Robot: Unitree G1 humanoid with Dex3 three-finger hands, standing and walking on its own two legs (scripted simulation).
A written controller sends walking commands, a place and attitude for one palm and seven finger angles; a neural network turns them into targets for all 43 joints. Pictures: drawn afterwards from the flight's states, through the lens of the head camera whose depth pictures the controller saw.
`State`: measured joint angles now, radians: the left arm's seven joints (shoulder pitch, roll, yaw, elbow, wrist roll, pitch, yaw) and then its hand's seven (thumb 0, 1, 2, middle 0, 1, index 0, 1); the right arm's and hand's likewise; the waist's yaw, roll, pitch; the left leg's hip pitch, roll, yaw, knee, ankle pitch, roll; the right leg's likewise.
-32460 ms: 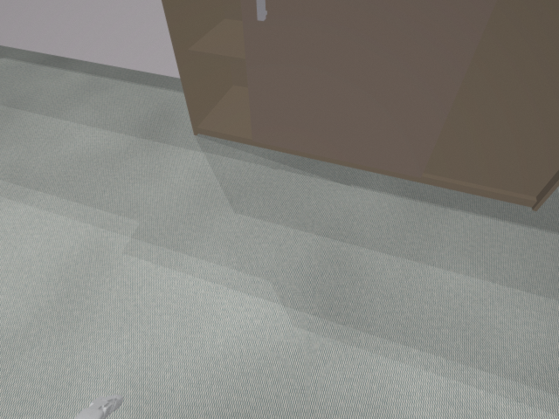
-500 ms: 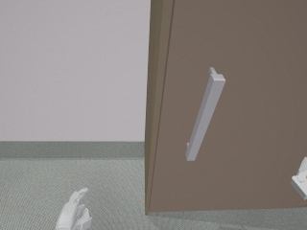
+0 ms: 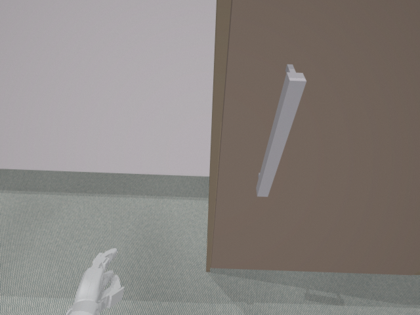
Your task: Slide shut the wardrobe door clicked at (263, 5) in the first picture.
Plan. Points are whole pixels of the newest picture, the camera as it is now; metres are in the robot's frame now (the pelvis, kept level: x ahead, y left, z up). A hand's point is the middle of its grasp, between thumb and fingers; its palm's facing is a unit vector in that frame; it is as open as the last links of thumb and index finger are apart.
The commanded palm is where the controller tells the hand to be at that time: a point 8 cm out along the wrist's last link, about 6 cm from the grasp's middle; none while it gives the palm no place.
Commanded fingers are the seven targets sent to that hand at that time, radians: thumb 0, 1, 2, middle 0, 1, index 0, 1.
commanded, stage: step back with the hand held close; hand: right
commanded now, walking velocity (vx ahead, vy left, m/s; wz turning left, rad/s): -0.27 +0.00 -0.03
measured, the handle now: (273, 140) +0.44 -0.12 +0.11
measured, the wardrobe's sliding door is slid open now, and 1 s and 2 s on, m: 0.00 0.00 0.00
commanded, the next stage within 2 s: stop stepping back and stand still in 0.56 s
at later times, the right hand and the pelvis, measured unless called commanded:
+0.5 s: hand out of the picture +0.07 -0.27 +0.19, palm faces +0.57 +0.71 -0.41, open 7.4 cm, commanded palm -0.01 -0.30 +0.18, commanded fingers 0.00 -0.90 -0.90 0.20 0.30 0.20 0.30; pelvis -0.11 +0.01 -0.02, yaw -8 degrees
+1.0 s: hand out of the picture -0.06 -0.28 +0.17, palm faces +0.56 +0.75 -0.34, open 7.4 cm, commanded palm -0.13 -0.30 +0.18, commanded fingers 0.00 -0.90 -0.90 0.20 0.30 0.20 0.30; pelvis -0.24 +0.01 +0.00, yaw -5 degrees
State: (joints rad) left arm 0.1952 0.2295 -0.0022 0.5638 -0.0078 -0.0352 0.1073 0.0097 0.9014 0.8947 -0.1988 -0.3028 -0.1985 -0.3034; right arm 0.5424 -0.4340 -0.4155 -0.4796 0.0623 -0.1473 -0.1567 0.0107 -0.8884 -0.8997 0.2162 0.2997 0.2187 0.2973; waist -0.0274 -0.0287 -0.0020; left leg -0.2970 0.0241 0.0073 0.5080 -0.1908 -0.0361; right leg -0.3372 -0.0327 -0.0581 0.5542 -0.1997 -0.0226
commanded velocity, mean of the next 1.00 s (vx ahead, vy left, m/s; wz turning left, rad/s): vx -0.12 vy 0.00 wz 0.06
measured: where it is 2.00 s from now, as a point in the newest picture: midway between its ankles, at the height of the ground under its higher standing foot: outside the picture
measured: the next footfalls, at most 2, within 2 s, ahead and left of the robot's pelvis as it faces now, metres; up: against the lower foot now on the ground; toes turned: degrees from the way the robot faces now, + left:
left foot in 0.62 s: -0.10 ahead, +0.11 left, +0.00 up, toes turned -12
right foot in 0.88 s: -0.23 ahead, -0.11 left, +0.00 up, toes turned -10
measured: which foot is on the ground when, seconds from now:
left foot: down 0.00-0.44, up 0.46-0.60, down 0.62-0.94, up 0.96-1.00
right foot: down 0.00-0.62, up 0.64-0.86, down 0.88-1.00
